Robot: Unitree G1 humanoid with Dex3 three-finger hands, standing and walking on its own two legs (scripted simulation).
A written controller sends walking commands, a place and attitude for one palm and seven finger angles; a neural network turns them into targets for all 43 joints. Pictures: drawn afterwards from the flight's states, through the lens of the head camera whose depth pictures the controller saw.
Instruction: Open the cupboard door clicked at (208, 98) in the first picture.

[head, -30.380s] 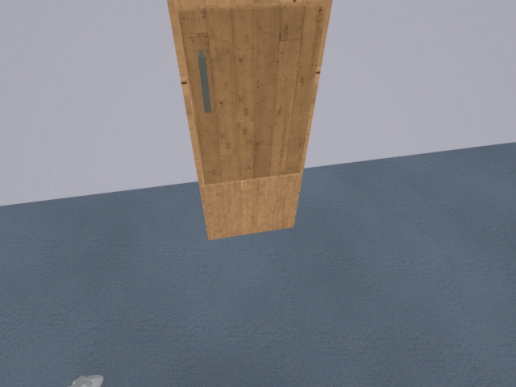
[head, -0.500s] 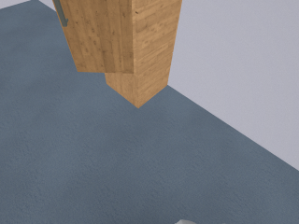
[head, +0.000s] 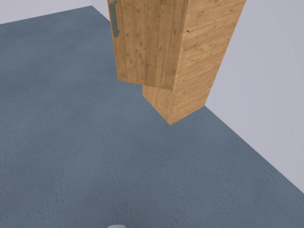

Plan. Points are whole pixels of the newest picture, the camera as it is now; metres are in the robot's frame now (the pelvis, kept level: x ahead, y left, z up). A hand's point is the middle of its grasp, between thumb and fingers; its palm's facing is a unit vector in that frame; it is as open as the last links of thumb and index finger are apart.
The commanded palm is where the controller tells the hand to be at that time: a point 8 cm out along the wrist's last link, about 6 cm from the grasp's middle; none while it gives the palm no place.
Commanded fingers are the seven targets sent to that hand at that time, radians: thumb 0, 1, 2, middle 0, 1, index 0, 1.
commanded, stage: take the last steps up to it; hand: left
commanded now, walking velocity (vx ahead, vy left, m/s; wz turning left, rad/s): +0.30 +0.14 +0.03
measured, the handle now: (115, 19) +0.97 +0.30 +0.05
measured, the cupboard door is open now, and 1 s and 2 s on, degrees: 43 43 43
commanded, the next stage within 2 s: come to a stop and stand still in 0.90 s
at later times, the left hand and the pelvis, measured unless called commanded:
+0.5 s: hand (98, 175) +0.28 +0.21 -0.15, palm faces +0.03 -0.98 -0.21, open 7.4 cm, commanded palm none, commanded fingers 0.00 0.90 0.90 -0.20 -0.30 -0.20 -0.30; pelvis +0.17 +0.03 -0.01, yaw +1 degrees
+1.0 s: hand (75, 160) +0.34 +0.32 -0.18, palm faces +0.05 -0.99 -0.16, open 7.4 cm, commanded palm none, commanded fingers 0.00 0.90 0.90 -0.20 -0.30 -0.20 -0.30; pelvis +0.35 +0.14 +0.00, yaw -2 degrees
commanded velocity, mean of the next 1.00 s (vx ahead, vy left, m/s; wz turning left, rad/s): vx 0.25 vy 0.08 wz -0.03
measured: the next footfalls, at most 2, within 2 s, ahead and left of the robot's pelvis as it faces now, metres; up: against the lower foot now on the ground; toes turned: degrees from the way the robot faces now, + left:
left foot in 0.02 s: +0.10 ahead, +0.14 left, +0.00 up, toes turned +6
right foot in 0.40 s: +0.25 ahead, -0.06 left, +0.00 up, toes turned -8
